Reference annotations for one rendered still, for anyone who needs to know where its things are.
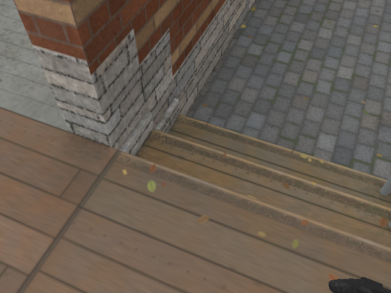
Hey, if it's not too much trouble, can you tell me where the stairs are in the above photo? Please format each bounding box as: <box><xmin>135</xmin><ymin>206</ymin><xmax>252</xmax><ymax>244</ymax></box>
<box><xmin>136</xmin><ymin>114</ymin><xmax>391</xmax><ymax>248</ymax></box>

